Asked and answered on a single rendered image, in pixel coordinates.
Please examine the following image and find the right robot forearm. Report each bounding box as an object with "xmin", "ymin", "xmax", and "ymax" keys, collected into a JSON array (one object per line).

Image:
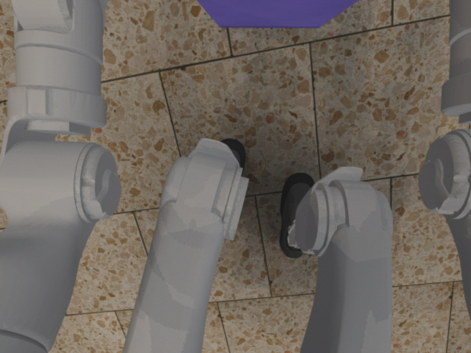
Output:
[{"xmin": 441, "ymin": 0, "xmax": 471, "ymax": 124}]

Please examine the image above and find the carton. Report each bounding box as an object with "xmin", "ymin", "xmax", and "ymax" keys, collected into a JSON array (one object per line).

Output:
[{"xmin": 197, "ymin": 0, "xmax": 359, "ymax": 28}]

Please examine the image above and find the left robot shin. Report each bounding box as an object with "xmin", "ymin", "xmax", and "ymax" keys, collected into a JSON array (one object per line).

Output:
[{"xmin": 159, "ymin": 138, "xmax": 240, "ymax": 212}]

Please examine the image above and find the left robot upper arm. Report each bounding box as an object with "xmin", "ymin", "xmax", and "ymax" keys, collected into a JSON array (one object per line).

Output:
[{"xmin": 0, "ymin": 140, "xmax": 121, "ymax": 353}]

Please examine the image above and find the right robot upper arm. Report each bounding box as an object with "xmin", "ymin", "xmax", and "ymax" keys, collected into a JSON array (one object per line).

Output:
[{"xmin": 418, "ymin": 129, "xmax": 471, "ymax": 320}]

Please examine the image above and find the left robot foot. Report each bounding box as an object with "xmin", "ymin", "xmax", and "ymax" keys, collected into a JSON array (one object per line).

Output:
[{"xmin": 221, "ymin": 138, "xmax": 246, "ymax": 176}]

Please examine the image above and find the left robot forearm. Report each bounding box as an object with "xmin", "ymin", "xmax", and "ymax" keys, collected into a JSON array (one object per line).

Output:
[{"xmin": 0, "ymin": 0, "xmax": 109, "ymax": 209}]

